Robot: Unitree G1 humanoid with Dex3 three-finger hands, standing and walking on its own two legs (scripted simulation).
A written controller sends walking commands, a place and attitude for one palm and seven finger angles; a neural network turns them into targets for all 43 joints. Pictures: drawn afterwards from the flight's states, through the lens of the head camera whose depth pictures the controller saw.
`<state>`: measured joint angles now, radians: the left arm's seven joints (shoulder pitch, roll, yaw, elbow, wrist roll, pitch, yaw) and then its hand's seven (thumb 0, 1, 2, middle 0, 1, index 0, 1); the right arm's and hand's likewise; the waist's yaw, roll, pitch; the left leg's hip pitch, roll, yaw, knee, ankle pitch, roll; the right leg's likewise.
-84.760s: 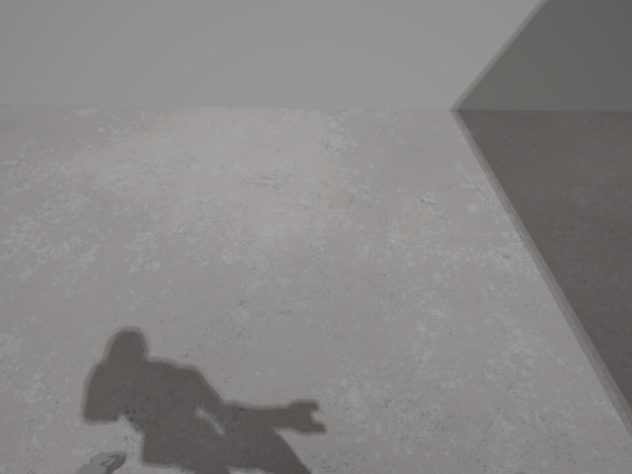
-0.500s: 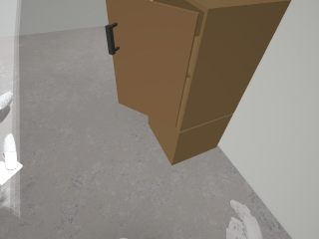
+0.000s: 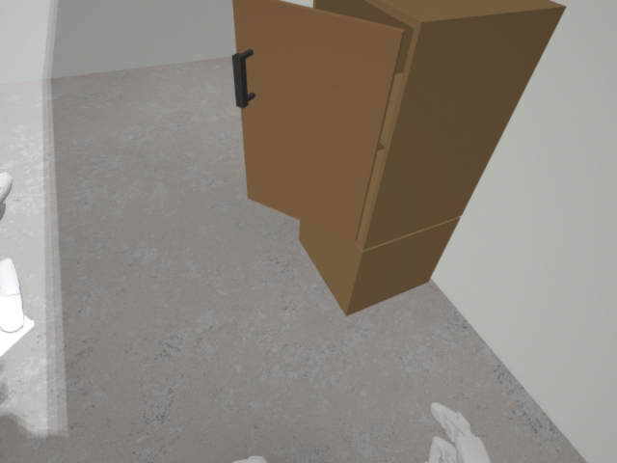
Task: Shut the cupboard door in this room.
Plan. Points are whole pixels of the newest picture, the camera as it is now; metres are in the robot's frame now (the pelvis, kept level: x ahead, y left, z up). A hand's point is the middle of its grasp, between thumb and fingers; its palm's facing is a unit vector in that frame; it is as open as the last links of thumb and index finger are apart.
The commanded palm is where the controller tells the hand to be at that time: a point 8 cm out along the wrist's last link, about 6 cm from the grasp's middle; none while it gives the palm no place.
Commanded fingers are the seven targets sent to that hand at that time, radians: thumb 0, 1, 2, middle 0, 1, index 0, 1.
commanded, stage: stop stepping back and stand still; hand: left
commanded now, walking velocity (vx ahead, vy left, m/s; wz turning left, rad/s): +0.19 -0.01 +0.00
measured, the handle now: (245, 78) +0.91 +0.20 +0.07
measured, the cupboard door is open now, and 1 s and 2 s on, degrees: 37 37 37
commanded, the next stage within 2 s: let the arm hang, fingers relaxed in 0.82 s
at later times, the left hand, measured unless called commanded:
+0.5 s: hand (21, 267) +0.24 +0.29 +0.19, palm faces +0.36 -0.75 -0.56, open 7.4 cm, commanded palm +0.17 +0.34 +0.18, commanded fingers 0.00 0.90 0.90 -0.20 -0.30 -0.20 -0.30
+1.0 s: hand (37, 314) +0.25 +0.33 +0.09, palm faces +0.28 -0.82 -0.49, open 7.4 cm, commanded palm none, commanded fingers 0.00 0.90 0.90 -0.20 -0.30 -0.20 -0.30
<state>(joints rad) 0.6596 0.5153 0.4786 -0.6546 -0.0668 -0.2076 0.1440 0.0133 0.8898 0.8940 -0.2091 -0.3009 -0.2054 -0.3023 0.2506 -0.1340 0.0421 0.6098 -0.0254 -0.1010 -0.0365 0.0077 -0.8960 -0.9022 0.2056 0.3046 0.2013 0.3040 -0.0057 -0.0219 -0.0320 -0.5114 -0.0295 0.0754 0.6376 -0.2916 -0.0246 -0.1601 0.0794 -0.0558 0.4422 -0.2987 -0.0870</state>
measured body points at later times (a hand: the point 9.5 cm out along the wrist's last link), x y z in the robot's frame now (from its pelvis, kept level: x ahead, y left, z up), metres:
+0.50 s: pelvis +0.03 +0.04 +0.00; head +0.06 +0.05 +0.45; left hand +0.21 +0.33 +0.22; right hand +0.21 -0.17 -0.08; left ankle +0.05 +0.17 -0.73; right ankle +0.03 -0.06 -0.74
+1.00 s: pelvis +0.02 +0.06 +0.00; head +0.02 +0.05 +0.45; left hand +0.23 +0.37 +0.12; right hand +0.21 -0.18 -0.09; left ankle +0.05 +0.17 -0.73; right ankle +0.03 -0.06 -0.73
